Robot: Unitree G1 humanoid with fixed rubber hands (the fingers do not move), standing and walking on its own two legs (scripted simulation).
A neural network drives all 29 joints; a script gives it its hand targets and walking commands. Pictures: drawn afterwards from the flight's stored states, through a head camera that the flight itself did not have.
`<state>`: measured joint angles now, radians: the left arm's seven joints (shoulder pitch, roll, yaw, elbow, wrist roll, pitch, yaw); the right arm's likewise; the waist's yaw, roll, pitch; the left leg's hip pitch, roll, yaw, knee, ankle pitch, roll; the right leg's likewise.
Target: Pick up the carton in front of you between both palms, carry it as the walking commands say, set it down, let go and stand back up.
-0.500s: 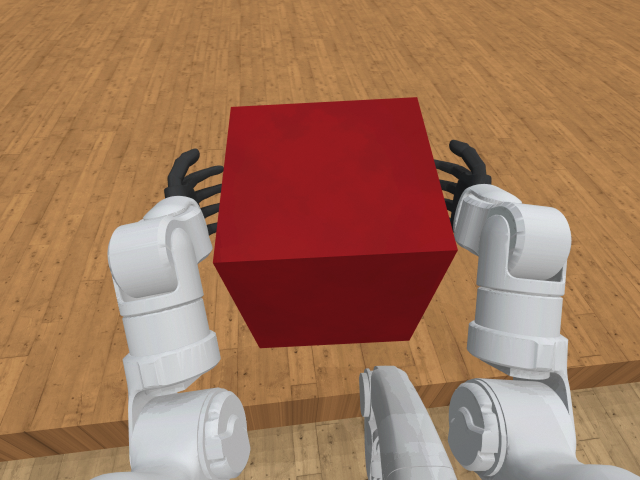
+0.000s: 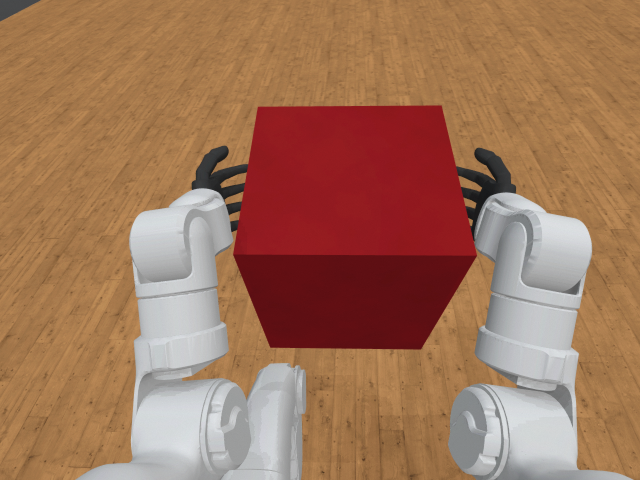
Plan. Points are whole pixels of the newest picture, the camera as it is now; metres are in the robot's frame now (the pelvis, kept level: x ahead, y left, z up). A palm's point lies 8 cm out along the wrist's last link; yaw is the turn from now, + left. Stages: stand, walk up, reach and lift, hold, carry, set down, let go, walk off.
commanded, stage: carry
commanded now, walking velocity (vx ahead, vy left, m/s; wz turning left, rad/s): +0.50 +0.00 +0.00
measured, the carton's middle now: (346, 239) +0.39 +0.01 +0.12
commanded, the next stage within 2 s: none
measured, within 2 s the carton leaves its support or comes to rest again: neither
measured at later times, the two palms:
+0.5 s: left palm (246, 13) +0.68 +0.17 +0.30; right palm out of the picture +0.67 -0.13 +0.32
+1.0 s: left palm out of the picture +0.95 +0.14 +0.30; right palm out of the picture +0.96 -0.16 +0.29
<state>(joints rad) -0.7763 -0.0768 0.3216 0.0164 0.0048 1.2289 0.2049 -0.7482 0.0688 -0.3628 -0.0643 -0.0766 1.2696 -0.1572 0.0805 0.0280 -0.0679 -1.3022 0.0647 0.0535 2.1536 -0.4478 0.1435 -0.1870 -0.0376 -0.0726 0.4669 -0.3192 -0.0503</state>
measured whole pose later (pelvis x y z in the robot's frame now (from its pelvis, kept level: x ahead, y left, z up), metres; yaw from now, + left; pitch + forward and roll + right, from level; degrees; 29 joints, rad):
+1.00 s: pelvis +0.62 -0.01 +0.18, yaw +1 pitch +6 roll +2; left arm -0.55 -0.17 0.36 -0.04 0.08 1.17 0.15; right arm -0.57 0.14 -0.32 -0.03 -0.08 1.20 -0.15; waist 0.00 0.01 -0.09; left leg -0.64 0.09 0.07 0.76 -0.18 -0.04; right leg -0.20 0.01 -0.11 0.26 -0.17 -0.07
